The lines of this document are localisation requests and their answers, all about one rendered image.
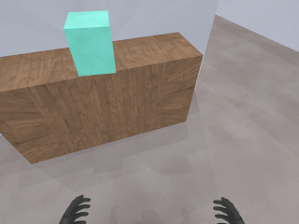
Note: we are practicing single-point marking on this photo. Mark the left robot hand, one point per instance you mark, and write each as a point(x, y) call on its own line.
point(70, 214)

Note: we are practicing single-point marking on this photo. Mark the right robot hand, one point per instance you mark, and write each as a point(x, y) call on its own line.
point(232, 217)

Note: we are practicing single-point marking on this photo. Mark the pedestal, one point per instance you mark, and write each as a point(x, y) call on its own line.
point(47, 110)

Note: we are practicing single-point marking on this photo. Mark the carton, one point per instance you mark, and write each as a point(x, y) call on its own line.
point(89, 38)

